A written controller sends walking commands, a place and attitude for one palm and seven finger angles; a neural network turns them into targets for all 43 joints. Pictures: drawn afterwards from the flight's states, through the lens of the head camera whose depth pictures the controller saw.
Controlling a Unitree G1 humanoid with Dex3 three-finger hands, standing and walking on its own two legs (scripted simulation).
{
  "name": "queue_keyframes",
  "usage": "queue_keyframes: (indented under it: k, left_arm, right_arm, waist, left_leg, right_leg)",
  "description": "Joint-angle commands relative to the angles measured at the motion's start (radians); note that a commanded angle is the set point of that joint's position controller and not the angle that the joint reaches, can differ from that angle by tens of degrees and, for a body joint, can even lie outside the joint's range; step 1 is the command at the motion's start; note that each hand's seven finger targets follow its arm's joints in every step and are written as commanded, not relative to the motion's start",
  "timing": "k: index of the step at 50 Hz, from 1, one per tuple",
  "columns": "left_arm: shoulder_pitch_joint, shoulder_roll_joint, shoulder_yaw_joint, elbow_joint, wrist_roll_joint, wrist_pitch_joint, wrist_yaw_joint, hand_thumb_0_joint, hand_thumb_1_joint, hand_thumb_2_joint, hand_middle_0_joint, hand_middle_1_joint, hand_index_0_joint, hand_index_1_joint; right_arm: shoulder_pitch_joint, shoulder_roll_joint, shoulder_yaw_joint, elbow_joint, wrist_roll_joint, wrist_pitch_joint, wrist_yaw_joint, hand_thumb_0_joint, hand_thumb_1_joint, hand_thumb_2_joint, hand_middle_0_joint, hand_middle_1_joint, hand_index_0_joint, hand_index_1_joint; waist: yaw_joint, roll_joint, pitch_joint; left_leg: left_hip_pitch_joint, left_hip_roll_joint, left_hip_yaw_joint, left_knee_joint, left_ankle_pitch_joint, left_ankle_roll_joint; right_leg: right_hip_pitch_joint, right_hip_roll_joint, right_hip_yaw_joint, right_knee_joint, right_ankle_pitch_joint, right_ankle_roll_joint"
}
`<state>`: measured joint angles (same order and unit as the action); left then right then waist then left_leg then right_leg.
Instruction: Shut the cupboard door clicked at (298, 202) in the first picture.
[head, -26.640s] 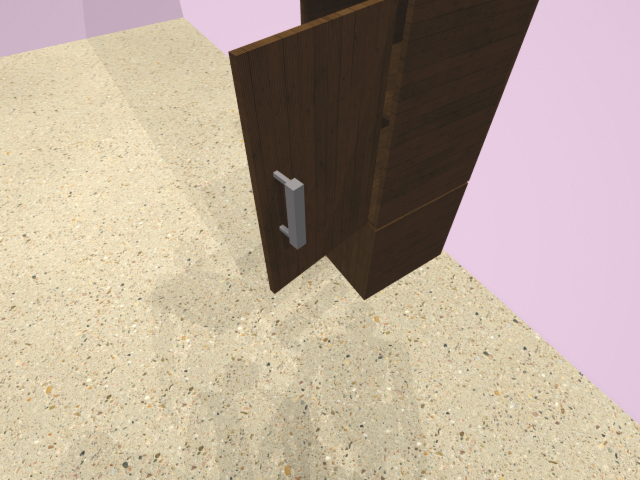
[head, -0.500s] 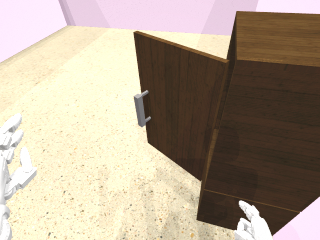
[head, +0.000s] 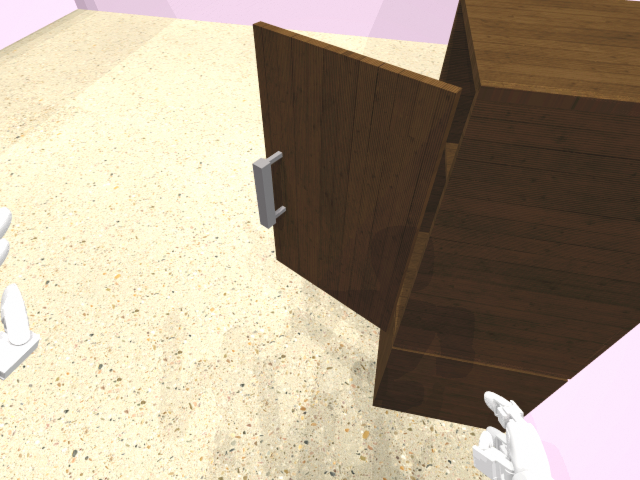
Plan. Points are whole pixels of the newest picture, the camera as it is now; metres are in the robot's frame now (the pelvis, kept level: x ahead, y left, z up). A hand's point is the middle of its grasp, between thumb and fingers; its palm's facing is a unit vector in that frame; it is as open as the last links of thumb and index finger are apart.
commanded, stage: step back with the hand held close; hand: left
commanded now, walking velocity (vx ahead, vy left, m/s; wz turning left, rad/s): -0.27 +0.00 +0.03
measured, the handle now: (272, 190) +0.67 +0.13 -0.05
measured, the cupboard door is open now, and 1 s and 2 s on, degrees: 63 63 63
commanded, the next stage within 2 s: stop stepping back and stand still in 0.90 s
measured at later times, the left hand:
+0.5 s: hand out of the picture +0.09 +0.28 +0.17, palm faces +0.53 -0.72 -0.44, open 7.4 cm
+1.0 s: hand out of the picture -0.05 +0.28 +0.18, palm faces +0.56 -0.76 -0.34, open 7.4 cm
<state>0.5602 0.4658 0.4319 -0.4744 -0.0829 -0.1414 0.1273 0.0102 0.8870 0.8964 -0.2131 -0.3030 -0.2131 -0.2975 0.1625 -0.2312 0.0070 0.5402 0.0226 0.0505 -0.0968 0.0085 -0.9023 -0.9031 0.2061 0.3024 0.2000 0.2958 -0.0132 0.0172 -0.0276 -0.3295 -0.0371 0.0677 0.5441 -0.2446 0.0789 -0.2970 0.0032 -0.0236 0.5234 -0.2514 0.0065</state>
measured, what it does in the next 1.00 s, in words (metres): walks backwards: right foot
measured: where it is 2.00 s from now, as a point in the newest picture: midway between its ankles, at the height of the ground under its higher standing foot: outside the picture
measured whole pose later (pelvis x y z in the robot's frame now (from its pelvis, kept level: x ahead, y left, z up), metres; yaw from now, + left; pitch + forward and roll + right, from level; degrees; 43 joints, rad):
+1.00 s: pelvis -0.22 +0.00 -0.01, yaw +2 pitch +1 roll -2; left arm 0.47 0.41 0.42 -0.55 -0.06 -0.26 0.15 0.01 0.89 0.90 -0.21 -0.30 -0.21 -0.30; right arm 0.13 -0.16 0.02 0.70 0.00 -0.11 -0.06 0.01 -0.90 -0.90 0.21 0.30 0.20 0.30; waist 0.11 -0.04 -0.04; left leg -0.59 0.06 0.15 0.65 -0.23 -0.04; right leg -0.10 0.03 0.04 0.54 -0.45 0.01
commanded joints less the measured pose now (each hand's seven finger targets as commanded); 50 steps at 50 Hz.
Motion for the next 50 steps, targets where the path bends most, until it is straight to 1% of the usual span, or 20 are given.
queue_keyframes:
  k: [1, 7, 18, 21, 25, 27, 29, 30, 32, 33, 36, 39, 42, 44, 45, 46, 47, 48, 49, 50]
  left_arm:
    - [0.004, 0.157, 0.136, -0.18, 0.006, -0.066, 0.03, 0.0, 0.9, 0.9, -0.2, -0.3, -0.2, -0.3]
    - [-0.091, 0.142, 0.135, -0.21, 0.039, -0.101, 0.033, 0.0, 0.9, 0.9, -0.2, -0.3, -0.2, -0.3]
    - [-0.139, 0.144, 0.161, -0.23, 0.071, -0.145, 0.03, 0.0, 0.9, 0.9, -0.2, -0.3, -0.2, -0.3]
    - [-0.13, 0.14, 0.159, -0.236, 0.063, -0.154, 0.035, 0.0, 0.9, 0.9, -0.2, -0.3, -0.2, -0.3]
    - [-0.122, 0.158, 0.142, -0.265, 0.047, -0.158, 0.051, 0.0, 0.9, 0.9, -0.2, -0.3, -0.2, -0.3]
    - [-0.113, 0.17, 0.146, -0.27, 0.044, -0.161, 0.062, 0.0, 0.9, 0.9, -0.2, -0.3, -0.2, -0.3]
    - [-0.102, 0.168, 0.148, -0.283, 0.042, -0.163, 0.069, 0.0, 0.9, 0.9, -0.2, -0.3, -0.2, -0.3]
    - [-0.099, 0.17, 0.155, -0.294, 0.042, -0.169, 0.069, 0.0, 0.9, 0.9, -0.2, -0.3, -0.2, -0.3]
    - [-0.104, 0.161, 0.193, -0.288, 0.052, -0.173, 0.068, 0.0, 0.9, 0.9, -0.2, -0.3, -0.2, -0.3]
    - [-0.12, 0.19, 0.209, -0.287, 0.052, -0.169, 0.067, 0.0, 0.9, 0.9, -0.2, -0.3, -0.2, -0.3]
    - [-0.105, 0.203, 0.229, -0.316, 0.021, -0.18, 0.057, 0.0, 0.9, 0.9, -0.2, -0.3, -0.2, -0.3]
    - [0.013, 0.134, 0.166, -0.234, -0.007, -0.153, 0.044, 0.0, 0.9, 0.9, -0.2, -0.3, -0.2, -0.3]
    - [-0.043, 0.15, 0.155, -0.253, -0.029, -0.156, 0.035, 0.0, 0.9, 0.9, -0.2, -0.3, -0.2, -0.3]
    - [-0.127, 0.144, 0.124, -0.3, -0.014, -0.175, 0.034, 0.0, 0.9, 0.9, -0.2, -0.3, -0.2, -0.3]
    - [-0.168, 0.176, 0.131, -0.315, -0.001, -0.189, 0.041, 0.0, 0.9, 0.9, -0.2, -0.3, -0.2, -0.3]
    - [-0.248, 0.215, 0.13, -0.331, 0.016, -0.199, 0.057, 0.0, 0.9, 0.9, -0.2, -0.3, -0.2, -0.3]
    - [-0.308, 0.262, 0.158, -0.349, 0.035, -0.207, 0.071, 0.0, 0.9, 0.9, -0.2, -0.3, -0.2, -0.3]
    - [-0.401, 0.233, 0.108, -0.359, 0.037, -0.206, 0.058, 0.0, 0.9, 0.9, -0.2, -0.3, -0.2, -0.3]
    - [-0.386, 0.216, 0.094, -0.319, 0.038, -0.172, 0.052, 0.0, 0.9, 0.9, -0.2, -0.3, -0.2, -0.3]
    - [-0.399, 0.19, 0.075, -0.306, 0.036, -0.143, 0.041, 0.0, 0.9, 0.9, -0.2, -0.3, -0.2, -0.3]
  right_arm:
    - [-0.074, -0.147, -0.053, -0.16, -0.003, -0.055, -0.007, 0.0, -0.9, -0.9, 0.2, 0.3, 0.2, 0.3]
    - [-0.063, -0.159, -0.052, -0.16, -0.012, -0.089, -0.011, 0.0, -0.9, -0.9, 0.2, 0.3, 0.2, 0.3]
    - [-0.047, -0.165, -0.069, -0.135, -0.022, -0.139, 0.007, 0.0, -0.9, -0.9, 0.2, 0.3, 0.2, 0.3]
    - [-0.038, -0.142, -0.069, -0.131, -0.02, -0.144, 0.012, 0.0, -0.9, -0.9, 0.2, 0.3, 0.2, 0.3]
    - [-0.018, -0.106, -0.063, -0.1, -0.024, -0.138, 0.028, 0.0, -0.9, -0.9, 0.2, 0.3, 0.2, 0.3]
    - [-0.01, -0.1, -0.061, -0.088, -0.024, -0.134, 0.029, 0.0, -0.9, -0.9, 0.2, 0.3, 0.2, 0.3]
    - [-0.005, -0.106, -0.062, -0.089, -0.02, -0.135, 0.02, 0.0, -0.9, -0.9, 0.2, 0.3, 0.2, 0.3]
    - [-0.017, -0.113, -0.062, -0.097, -0.018, -0.138, 0.014, 0.0, -0.9, -0.9, 0.2, 0.3, 0.2, 0.3]
    - [-0.062, -0.138, -0.064, -0.107, -0.021, -0.159, 0.0, 0.0, -0.9, -0.9, 0.2, 0.3, 0.2, 0.3]
    - [-0.077, -0.117, -0.067, -0.104, -0.031, -0.169, -0.003, 0.0, -0.9, -0.9, 0.2, 0.3, 0.2, 0.3]
    - [-0.073, -0.115, -0.098, -0.076, -0.023, -0.2, 0.017, 0.0, -0.9, -0.9, 0.2, 0.3, 0.2, 0.3]
    - [-0.085, -0.095, -0.085, -0.077, -0.005, -0.21, 0.033, 0.0, -0.9, -0.9, 0.2, 0.3, 0.2, 0.3]
    - [-0.068, -0.096, -0.071, -0.045, -0.023, -0.215, 0.034, 0.0, -0.9, -0.9, 0.2, 0.3, 0.2, 0.3]
    - [-0.049, -0.082, -0.068, -0.02, -0.029, -0.212, 0.038, 0.0, -0.9, -0.9, 0.2, 0.3, 0.2, 0.3]
    - [-0.036, -0.074, -0.064, 0.001, -0.025, -0.212, 0.036, 0.0, -0.9, -0.9, 0.2, 0.3, 0.2, 0.3]
    - [-0.045, -0.062, -0.054, 0.014, -0.023, -0.215, 0.028, 0.0, -0.9, -0.9, 0.2, 0.3, 0.2, 0.3]
    - [-0.083, -0.054, -0.038, 0.0, -0.031, -0.222, 0.021, 0.0, -0.9, -0.9, 0.2, 0.3, 0.2, 0.3]
    - [-0.089, -0.053, -0.044, 0.015, -0.016, -0.231, 0.017, 0.0, -0.9, -0.9, 0.2, 0.3, 0.2, 0.3]
    - [-0.083, -0.07, -0.056, 0.0, -0.006, -0.223, 0.004, 0.0, -0.9, -0.9, 0.2, 0.3, 0.2, 0.3]
    - [-0.073, -0.078, -0.051, -0.003, -0.005, -0.21, -0.01, 0.0, -0.9, -0.9, 0.2, 0.3, 0.2, 0.3]
  waist:
    - [0.019, 0.074, -0.107]
    - [0.012, 0.131, -0.037]
    - [0.012, 0.114, -0.037]
    - [0.008, 0.028, -0.036]
    - [-0.008, -0.128, -0.056]
    - [-0.017, -0.137, -0.085]
    - [-0.024, -0.055, -0.077]
    - [-0.021, 0.012, -0.071]
    - [0.004, 0.306, -0.077]
    - [0.01, 0.31, -0.091]
    - [0.028, 0.159, -0.198]
    - [0.03, 0.229, -0.185]
    - [0.019, 0.216, -0.177]
    - [0.016, 0.085, -0.171]
    - [0.015, -0.08, -0.153]
    - [0.014, -0.205, -0.12]
    - [0.028, -0.228, -0.105]
    - [0.017, -0.238, -0.174]
    - [-0.006, -0.239, -0.141]
    - [-0.03, -0.133, -0.149]
  left_leg:
    - [-0.208, 0.192, -0.217, -0.194, 0.047, 0.003]
    - [-0.478, 0.22, -0.277, -0.303, -0.428, 0.042]
    - [-0.566, 0.217, -0.27, -0.235, -0.568, 0.044]
    - [-0.469, 0.161, -0.209, -0.105, -0.497, 0.013]
    - [-0.162, 0.078, -0.127, 0.144, -0.28, -0.058]
    - [-0.062, 0.073, -0.119, 0.142, -0.226, -0.058]
    - [-0.067, 0.106, -0.172, 0.025, -0.251, -0.033]
    - [-0.125, 0.15, -0.219, -0.075, -0.326, -0.012]
    - [-0.477, 0.362, -0.429, -0.403, -0.644, 0.071]
    - [-0.519, 0.406, -0.469, -0.468, -0.555, 0.076]
    - [-0.214, 0.358, -0.264, -0.352, -0.323, 0.007]
    - [-0.149, 0.326, -0.13, -0.393, -0.339, -0.069]
    - [-0.036, 0.35, -0.117, -0.393, -0.309, -0.14]
    - [0.128, 0.268, -0.041, -0.19, -0.172, -0.187]
    - [0.214, 0.196, 0.025, 0.067, -0.048, -0.186]
    - [0.21, 0.142, 0.008, 0.248, -0.048, -0.163]
    - [0.126, 0.117, 0.02, 0.3, -0.125, -0.144]
    - [0.112, 0.095, -0.016, 0.277, -0.09, -0.137]
    - [0.113, 0.104, -0.036, 0.164, 0.041, -0.118]
    - [0.247, 0.107, -0.001, 0.043, 0.333, -0.106]
  right_leg:
    - [0.241, -0.033, 0.071, 0.049, 0.192, 0.0]
    - [0.356, 0.009, 0.062, 0.14, 0.079, 0.01]
    - [0.342, 0.021, 0.122, 0.191, -0.021, -0.013]
    - [0.181, -0.042, 0.228, 0.082, -0.095, -0.049]
    - [-0.146, -0.226, 0.404, -0.156, -0.205, -0.129]
    - [-0.204, -0.221, 0.344, -0.17, -0.197, -0.113]
    - [-0.21, -0.141, 0.247, -0.098, -0.184, -0.073]
    - [-0.171, -0.077, 0.182, -0.015, -0.202, -0.045]
    - [0.146, 0.095, 0.027, 0.437, -0.133, 0.012]
    - [0.195, 0.113, 0.029, 0.607, -0.176, 0.013]
    - [0.057, 0.107, 0.009, 0.601, -0.273, 0.0]
    - [0.087, 0.106, -0.087, 0.38, -0.331, -0.011]
    - [0.09, 0.072, -0.065, 0.056, -0.382, -0.037]
    - [-0.028, -0.028, 0.069, -0.227, -0.307, -0.072]
    - [-0.174, -0.159, 0.28, -0.33, -0.236, -0.131]
    - [-0.268, -0.316, 0.428, -0.374, -0.003, -0.168]
    - [-0.175, -0.336, 0.347, -0.306, 0.33, -0.175]
    - [-0.099, -0.297, 0.32, -0.199, 0.475, -0.157]
    - [-0.051, -0.232, 0.244, -0.087, 0.626, -0.104]
    - [-0.095, -0.155, 0.137, 0.02, 0.659, -0.037]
